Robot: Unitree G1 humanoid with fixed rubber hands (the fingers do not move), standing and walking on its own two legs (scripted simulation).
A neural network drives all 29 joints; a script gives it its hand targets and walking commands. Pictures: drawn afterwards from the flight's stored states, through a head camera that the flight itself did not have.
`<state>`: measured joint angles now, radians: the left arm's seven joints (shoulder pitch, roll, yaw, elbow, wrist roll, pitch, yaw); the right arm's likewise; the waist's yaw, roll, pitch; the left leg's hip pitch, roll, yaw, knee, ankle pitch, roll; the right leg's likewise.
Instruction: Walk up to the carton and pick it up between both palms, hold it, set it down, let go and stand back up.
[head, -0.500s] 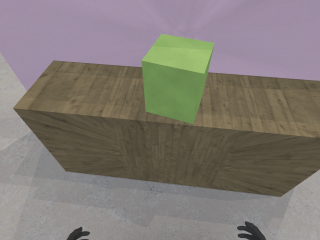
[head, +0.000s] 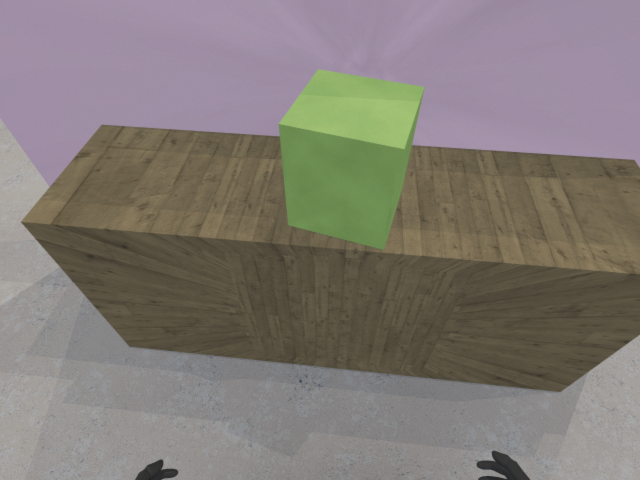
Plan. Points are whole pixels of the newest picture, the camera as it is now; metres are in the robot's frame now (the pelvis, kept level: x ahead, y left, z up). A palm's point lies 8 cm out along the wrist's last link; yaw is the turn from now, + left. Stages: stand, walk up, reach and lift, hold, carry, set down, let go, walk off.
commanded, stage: stand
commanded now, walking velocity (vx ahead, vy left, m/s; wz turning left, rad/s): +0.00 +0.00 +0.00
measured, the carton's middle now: (351, 161) +0.67 -0.06 -0.01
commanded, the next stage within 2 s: walk up in 0.56 s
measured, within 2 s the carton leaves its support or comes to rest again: neither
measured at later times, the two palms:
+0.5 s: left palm out of the picture +0.09 +0.25 -0.10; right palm out of the picture +0.08 -0.25 -0.11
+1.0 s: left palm out of the picture +0.12 +0.23 -0.09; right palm out of the picture +0.01 -0.30 -0.13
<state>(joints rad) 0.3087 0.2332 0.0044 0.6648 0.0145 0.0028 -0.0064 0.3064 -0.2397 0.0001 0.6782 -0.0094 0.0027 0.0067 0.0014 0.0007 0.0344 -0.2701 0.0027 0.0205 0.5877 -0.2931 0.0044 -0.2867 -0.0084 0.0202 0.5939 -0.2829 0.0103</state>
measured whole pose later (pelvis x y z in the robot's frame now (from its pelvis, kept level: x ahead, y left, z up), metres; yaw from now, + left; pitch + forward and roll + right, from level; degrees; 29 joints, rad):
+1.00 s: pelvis +0.03 -0.03 +0.00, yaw -7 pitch -2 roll +1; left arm 0.44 0.24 0.07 0.65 0.04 -0.04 -0.04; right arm 0.43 -0.29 -0.04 0.78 -0.05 0.00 0.01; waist -0.03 0.03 0.02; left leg -0.18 0.08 0.12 0.62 -0.43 0.04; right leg -0.35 -0.02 -0.03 0.65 -0.33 -0.02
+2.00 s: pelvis +0.29 +0.04 -0.01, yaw -11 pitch -2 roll +1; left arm 0.17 0.25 0.00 0.61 0.00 0.03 0.01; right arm 0.30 -0.28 0.00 0.68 0.00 0.04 0.00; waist -0.04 0.01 0.11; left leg -0.29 0.00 0.08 0.69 -0.33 0.02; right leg -0.38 -0.02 0.00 0.70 -0.27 -0.01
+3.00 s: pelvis +0.28 +0.03 +0.00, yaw -16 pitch -1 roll +1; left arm 0.23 0.27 0.02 0.70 0.01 0.05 -0.02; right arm 0.34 -0.31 -0.02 0.66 0.00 0.01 -0.01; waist 0.00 0.00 0.06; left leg -0.26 0.03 0.10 0.61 -0.34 0.01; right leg -0.38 0.05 0.06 0.59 -0.19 -0.03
